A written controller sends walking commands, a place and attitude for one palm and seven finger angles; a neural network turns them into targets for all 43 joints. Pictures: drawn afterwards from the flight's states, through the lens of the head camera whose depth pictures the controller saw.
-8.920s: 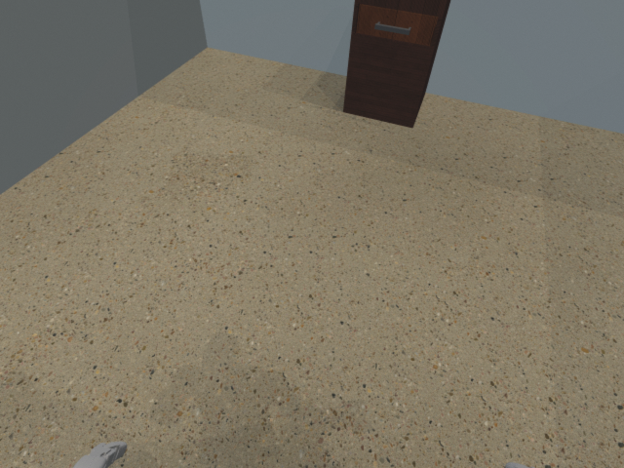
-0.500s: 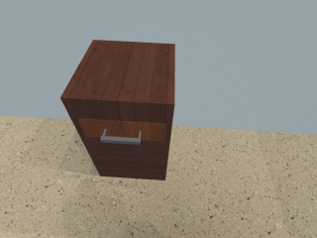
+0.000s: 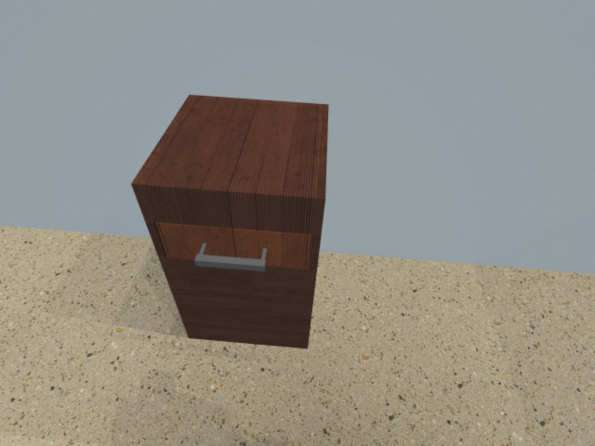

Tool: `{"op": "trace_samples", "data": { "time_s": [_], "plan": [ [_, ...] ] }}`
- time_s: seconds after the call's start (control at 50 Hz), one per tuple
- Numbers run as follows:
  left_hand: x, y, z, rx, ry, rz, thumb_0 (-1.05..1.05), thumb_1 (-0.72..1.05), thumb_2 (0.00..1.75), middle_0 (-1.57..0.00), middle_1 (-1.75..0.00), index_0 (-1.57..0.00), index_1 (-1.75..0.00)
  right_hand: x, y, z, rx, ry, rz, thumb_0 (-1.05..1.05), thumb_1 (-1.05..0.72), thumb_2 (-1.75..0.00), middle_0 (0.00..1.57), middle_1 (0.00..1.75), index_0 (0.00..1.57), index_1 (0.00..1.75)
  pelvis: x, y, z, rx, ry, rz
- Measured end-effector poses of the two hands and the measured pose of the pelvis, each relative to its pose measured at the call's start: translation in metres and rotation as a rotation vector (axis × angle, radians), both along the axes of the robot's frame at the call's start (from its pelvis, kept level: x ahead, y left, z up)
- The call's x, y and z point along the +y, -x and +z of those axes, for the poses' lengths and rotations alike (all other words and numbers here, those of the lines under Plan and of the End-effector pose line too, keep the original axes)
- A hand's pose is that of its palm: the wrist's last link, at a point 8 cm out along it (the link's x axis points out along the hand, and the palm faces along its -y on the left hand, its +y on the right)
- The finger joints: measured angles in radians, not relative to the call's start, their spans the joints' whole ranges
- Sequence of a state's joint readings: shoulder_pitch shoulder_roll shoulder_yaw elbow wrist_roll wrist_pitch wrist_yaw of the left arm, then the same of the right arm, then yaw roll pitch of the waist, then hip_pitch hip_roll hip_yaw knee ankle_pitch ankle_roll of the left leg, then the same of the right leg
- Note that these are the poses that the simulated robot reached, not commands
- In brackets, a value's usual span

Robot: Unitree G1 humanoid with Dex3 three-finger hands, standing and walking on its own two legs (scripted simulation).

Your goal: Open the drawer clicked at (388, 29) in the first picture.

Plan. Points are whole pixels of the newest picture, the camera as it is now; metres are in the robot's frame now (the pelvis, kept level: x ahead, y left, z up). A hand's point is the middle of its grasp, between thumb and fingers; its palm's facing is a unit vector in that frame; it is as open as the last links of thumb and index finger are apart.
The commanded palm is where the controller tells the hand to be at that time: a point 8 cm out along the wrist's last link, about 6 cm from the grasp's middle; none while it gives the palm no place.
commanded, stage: shuffle to correct the standing spot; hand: left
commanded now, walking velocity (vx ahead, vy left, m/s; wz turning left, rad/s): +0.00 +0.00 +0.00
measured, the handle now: (232, 256) +0.60 +0.20 -0.24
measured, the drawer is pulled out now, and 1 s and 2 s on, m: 0.00 0.00 0.00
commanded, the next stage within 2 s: come to a stop and stand still in 0.54 s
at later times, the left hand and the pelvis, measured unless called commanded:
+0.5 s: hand out of the picture -0.04 +0.15 -0.17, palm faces +0.15 -0.97 -0.17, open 7.4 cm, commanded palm none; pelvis +0.02 +0.00 +0.00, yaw +2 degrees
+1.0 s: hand out of the picture +0.13 +0.20 -0.18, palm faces +0.02 -0.97 -0.25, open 7.3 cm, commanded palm none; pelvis +0.10 +0.01 -0.01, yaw -1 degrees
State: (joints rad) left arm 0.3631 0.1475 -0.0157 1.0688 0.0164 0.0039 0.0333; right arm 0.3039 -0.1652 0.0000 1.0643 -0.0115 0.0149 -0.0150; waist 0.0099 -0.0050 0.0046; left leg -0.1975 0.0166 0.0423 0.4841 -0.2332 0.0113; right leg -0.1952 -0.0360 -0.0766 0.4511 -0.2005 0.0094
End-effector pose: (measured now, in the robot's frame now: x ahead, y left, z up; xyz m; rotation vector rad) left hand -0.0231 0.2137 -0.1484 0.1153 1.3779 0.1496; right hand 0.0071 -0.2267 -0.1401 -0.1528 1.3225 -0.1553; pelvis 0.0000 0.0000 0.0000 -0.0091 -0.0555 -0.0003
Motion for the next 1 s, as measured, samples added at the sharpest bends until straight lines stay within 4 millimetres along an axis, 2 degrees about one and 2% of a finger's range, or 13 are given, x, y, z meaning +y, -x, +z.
{"op": "trace_samples", "data": {
  "time_s": [0.18,0.26,0.34,0.44,0.58,0.66,0.72,0.78,0.88,1.0],
  "plan": [
    [0.001,0.034,0.003,0.087,0.013,0.031,0.00,0.91,0.89,-0.20,-0.30,-0.20,-0.30,0.015,0.057,0.000,0.154,-0.022,-0.036,0.01,-0.91,-0.90,0.20,0.29,0.20,0.30,0.006,0.005,0.003,0.026,0.010,0.005],
    [0.002,0.039,0.004,0.112,0.024,0.049,0.00,0.91,0.89,-0.20,-0.30,-0.19,-0.30,0.020,0.069,0.001,0.193,-0.020,-0.054,0.01,-0.91,-0.90,0.20,0.29,0.20,0.30,0.009,0.004,0.003,0.039,0.008,0.008],
    [0.001,0.038,0.004,0.129,0.025,0.056,0.00,0.91,0.89,-0.20,-0.30,-0.19,-0.30,0.020,0.069,-0.004,0.201,-0.025,-0.075,0.01,-0.91,-0.90,0.20,0.29,0.20,0.30,0.008,-0.001,0.000,0.036,0.004,0.005],
    [-0.010,0.030,0.002,0.098,0.007,0.089,0.00,0.91,0.89,-0.19,-0.30,-0.19,-0.30,0.014,0.045,-0.017,0.180,-0.045,-0.054,0.01,-0.91,-0.90,0.20,0.29,0.20,0.30,0.002,-0.014,-0.007,0.033,-0.008,0.010],
    [-0.021,0.020,0.007,0.116,0.037,0.127,0.00,0.91,0.89,-0.20,-0.30,-0.19,-0.30,0.014,-0.040,-0.005,0.040,-0.032,0.005,0.02,-0.93,-0.90,0.20,0.29,0.20,0.30,0.008,-0.042,0.002,0.039,0.006,0.036],
    [-0.016,0.001,-0.001,0.126,0.075,0.131,0.00,0.91,0.89,-0.20,-0.30,-0.20,-0.30,0.014,-0.085,0.001,-0.028,0.008,0.033,0.03,-0.95,-0.90,0.19,0.29,0.20,0.30,0.019,-0.062,-0.002,0.040,0.010,0.044],
    [-0.006,-0.018,-0.014,0.137,0.093,0.121,0.00,0.91,0.89,-0.20,-0.30,-0.20,-0.30,0.021,-0.110,-0.003,-0.072,0.035,0.042,0.02,-0.94,-0.90,0.19,0.29,0.20,0.30,0.029,-0.078,-0.012,0.039,0.009,0.033],
    [0.005,-0.047,-0.015,0.131,0.076,0.075,0.00,0.91,0.89,-0.20,-0.30,-0.20,-0.30,0.030,-0.119,-0.002,-0.080,0.035,0.022,0.02,-0.93,-0.90,0.19,0.29,0.20,0.30,0.032,-0.089,-0.010,0.034,-0.013,0.001],
    [0.021,-0.105,-0.004,0.040,0.022,0.026,0.00,0.91,0.89,-0.20,-0.30,-0.19,-0.30,0.032,-0.117,-0.005,-0.021,0.022,-0.006,0.01,-0.95,-0.90,0.20,0.29,0.20,0.30,0.031,-0.098,-0.004,0.036,-0.018,-0.007],
    [0.035,-0.142,0.003,-0.026,-0.081,-0.019,0.01,0.93,0.89,-0.20,-0.30,-0.19,-0.30,0.018,-0.106,-0.020,0.040,-0.015,-0.049,0.01,-0.93,-0.90,0.20,0.29,0.21,0.30,0.013,-0.101,-0.010,0.039,-0.027,-0.018]
  ]
}}
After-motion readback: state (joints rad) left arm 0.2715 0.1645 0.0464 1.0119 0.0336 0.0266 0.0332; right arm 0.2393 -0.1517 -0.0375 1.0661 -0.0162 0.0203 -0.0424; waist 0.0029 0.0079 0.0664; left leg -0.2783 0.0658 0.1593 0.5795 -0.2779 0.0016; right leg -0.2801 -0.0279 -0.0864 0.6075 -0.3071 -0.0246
